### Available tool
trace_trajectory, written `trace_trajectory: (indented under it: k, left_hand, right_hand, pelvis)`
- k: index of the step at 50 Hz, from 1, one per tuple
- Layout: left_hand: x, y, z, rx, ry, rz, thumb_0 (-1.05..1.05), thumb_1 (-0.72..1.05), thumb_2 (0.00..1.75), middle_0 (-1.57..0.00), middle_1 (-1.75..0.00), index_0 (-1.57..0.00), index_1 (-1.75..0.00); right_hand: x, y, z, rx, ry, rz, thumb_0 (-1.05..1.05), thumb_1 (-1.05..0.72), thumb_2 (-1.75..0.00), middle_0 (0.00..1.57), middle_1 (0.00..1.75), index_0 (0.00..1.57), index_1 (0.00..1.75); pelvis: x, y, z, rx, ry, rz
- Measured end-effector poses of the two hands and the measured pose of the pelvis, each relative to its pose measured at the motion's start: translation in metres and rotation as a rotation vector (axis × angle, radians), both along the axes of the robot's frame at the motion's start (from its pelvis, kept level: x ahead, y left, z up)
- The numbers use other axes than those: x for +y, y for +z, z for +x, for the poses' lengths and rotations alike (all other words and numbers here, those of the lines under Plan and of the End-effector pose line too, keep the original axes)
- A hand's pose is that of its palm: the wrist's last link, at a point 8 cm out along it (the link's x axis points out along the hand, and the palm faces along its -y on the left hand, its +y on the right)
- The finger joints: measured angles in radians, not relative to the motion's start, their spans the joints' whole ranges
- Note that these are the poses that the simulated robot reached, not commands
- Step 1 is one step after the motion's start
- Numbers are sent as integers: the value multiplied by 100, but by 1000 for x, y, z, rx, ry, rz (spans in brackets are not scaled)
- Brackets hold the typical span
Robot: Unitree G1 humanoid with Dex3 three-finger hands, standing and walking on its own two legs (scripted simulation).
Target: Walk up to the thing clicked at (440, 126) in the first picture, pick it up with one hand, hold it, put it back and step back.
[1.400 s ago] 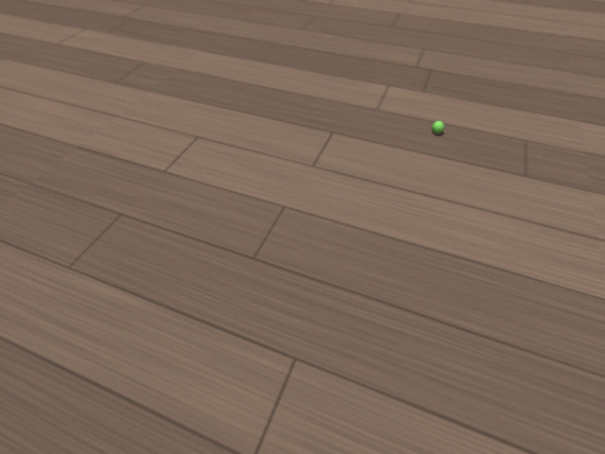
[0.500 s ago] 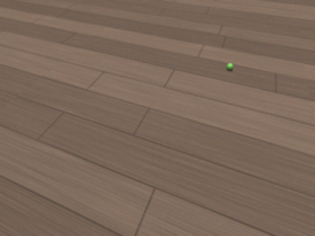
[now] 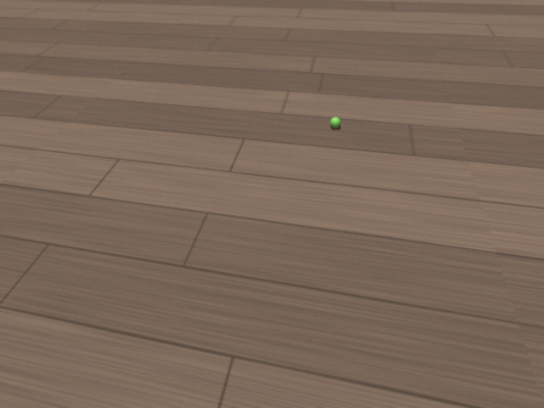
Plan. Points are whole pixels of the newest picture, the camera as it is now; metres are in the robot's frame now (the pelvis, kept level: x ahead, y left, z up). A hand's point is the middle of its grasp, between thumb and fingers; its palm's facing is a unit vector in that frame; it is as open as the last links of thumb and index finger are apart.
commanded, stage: walk up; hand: left
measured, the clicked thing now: (335, 122) +1.92 -0.28 -0.74
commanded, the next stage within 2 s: none
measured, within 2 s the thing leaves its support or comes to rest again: neither
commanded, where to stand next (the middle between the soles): +1.52 -0.41 m, yaw -16 degrees
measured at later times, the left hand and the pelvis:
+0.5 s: hand (178, 321) +0.32 +0.23 -0.17, palm faces -0.16 -0.93 -0.33, open 7.4 cm; pelvis +0.25 -0.04 -0.02, yaw -9 degrees
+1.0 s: hand (266, 169) +0.73 +0.07 -0.12, palm faces -0.28 -0.88 -0.38, open 7.4 cm; pelvis +0.51 -0.15 -0.02, yaw -16 degrees
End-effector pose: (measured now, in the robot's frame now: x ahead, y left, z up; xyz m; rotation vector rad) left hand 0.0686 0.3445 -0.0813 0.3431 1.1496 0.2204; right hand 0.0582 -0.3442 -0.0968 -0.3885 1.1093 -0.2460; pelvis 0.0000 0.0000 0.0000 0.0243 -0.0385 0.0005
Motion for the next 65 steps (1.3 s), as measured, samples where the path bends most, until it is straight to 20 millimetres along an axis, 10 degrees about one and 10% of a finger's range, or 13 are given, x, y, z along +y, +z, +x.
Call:
trace_trajectory:
  k: [6, 14, 20, 26, 31, 39, 46, 54, 65]
  left_hand:
    - [-37, -8, 70, -102, -28, 65, 1, 91, 90, -20, -30, -20, -30]
    - [-86, -10, 101, 3, -35, -19, 1, 91, 90, -21, -30, -20, -30]
    - [-86, -27, 162, 48, -78, -48, 1, 90, 90, -21, -30, -20, -30]
    - [-75, -54, 271, 52, -168, -37, 1, 90, 90, -21, -30, -20, -30]
    - [-94, -36, 376, -18, -278, -48, 1, 91, 90, -21, -30, -20, -30]
    - [-143, -5, 526, -101, -399, -44, 1, 91, 90, -20, -30, -20, -30]
    - [-208, -5, 640, -195, -427, -6, 1, 91, 90, -21, -30, -20, -30]
    - [-236, 0, 667, -150, -358, -28, 0, 91, 90, -21, -30, -20, -30]
    - [-201, -29, 702, 35, -244, -16, 1, 90, 90, -21, -30, -20, -30]
  right_hand:
    - [-56, -28, 38, 36, -45, -19, 1, -90, -90, 20, 30, 21, 30]
    - [-43, -4, 128, -55, -4, 82, 1, -91, -90, 20, 30, 21, 30]
    - [-38, 8, 183, -45, -20, 66, 1, -90, -90, 20, 30, 21, 30]
    - [-40, 7, 230, -94, -103, -17, 1, -90, -90, 20, 30, 21, 30]
    - [-37, 18, 235, -55, -205, -7, 1, -90, -90, 20, 30, 21, 30]
    - [-53, 10, 250, 82, -294, 37, 1, -90, -90, 21, 30, 21, 30]
    - [-99, -33, 306, 159, -348, 73, 1, -90, -90, 21, 30, 21, 30]
    - [-131, -21, 446, 40, -264, 106, 1, -91, -90, 20, 30, 21, 30]
    - [-158, 5, 625, -27, -156, 43, 1, -91, -90, 20, 30, 21, 30]
  pelvis:
    - [-43, -26, 50, -8, -37, -25]
    - [-58, 1, 117, -10, -96, -40]
    - [-57, -1, 183, 7, -131, -55]
    - [-44, -20, 257, 8, -175, -26]
    - [-51, -5, 307, 7, -213, -7]
    - [-77, 3, 390, 15, -252, 3]
    - [-130, -22, 475, 9, -269, -15]
    - [-159, -3, 548, 7, -288, -37]
    - [-168, -7, 673, 21, -277, -65]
